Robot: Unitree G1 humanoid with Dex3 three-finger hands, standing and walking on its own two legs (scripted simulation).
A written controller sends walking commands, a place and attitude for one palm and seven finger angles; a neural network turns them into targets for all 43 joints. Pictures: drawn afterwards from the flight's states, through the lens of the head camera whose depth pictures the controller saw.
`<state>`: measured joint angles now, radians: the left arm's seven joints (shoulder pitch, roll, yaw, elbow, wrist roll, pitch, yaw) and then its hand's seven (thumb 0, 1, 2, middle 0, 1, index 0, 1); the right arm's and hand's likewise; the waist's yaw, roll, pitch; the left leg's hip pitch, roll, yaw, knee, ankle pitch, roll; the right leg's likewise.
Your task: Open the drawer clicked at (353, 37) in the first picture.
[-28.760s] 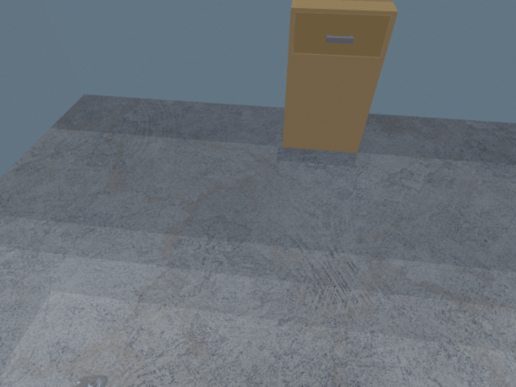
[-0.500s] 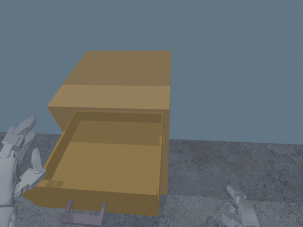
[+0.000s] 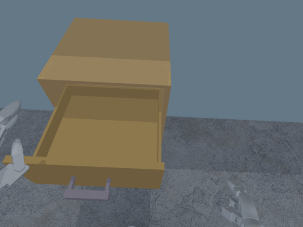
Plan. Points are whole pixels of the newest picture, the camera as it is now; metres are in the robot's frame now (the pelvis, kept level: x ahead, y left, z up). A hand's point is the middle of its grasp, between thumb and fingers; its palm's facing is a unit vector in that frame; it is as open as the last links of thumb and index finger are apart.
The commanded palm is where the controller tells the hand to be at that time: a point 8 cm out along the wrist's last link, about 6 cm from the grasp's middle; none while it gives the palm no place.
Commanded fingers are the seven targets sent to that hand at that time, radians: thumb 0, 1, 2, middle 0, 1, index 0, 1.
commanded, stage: step back with the hand held close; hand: left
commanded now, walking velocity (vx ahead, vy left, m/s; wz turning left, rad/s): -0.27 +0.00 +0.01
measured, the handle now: (89, 187) +0.23 +0.20 -0.08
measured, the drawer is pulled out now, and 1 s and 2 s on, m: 0.29 0.29 0.29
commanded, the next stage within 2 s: stop stepping back and stand still in 0.80 s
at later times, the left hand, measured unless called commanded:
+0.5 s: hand (2, 194) +0.15 +0.25 +0.16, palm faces +0.35 -0.83 -0.44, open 7.4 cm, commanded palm +0.08 +0.29 +0.18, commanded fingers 0.00 0.90 0.90 -0.20 -0.30 -0.20 -0.30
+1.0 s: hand out of the picture +0.04 +0.20 +0.17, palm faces +0.28 -0.82 -0.51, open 7.4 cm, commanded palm -0.01 +0.25 +0.18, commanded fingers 0.00 0.90 0.90 -0.20 -0.30 -0.20 -0.30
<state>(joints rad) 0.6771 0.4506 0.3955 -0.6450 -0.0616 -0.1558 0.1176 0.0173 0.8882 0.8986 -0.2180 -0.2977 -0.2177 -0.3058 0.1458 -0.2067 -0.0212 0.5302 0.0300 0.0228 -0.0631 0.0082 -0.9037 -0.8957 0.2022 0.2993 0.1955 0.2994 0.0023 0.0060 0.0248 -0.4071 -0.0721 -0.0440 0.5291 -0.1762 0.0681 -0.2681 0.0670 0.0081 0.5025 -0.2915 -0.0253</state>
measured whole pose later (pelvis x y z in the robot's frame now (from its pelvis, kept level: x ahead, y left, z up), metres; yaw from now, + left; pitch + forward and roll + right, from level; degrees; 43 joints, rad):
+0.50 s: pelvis -0.04 +0.01 -0.01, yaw +2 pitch +2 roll -3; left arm 0.63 0.44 0.40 -0.68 -0.05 -0.21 0.14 0.02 0.89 0.90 -0.22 -0.30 -0.22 -0.31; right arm 0.17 -0.20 -0.03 0.61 0.01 -0.03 -0.06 0.01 -0.90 -0.90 0.20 0.30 0.20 0.30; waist -0.01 -0.03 0.02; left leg -0.48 -0.04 -0.02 0.62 -0.18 0.07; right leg -0.36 0.06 -0.03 0.64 -0.34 -0.02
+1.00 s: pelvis -0.14 -0.02 -0.01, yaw -1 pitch +2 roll -1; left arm 0.73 0.42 0.42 -0.69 -0.06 -0.23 0.11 0.01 0.88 0.90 -0.22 -0.30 -0.22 -0.31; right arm 0.20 -0.20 0.01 0.61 0.02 -0.03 -0.05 0.01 -0.90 -0.90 0.21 0.30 0.20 0.30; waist -0.01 -0.02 -0.01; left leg -0.46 -0.03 0.01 0.65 -0.16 0.03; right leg -0.20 0.03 -0.06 0.60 -0.39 -0.02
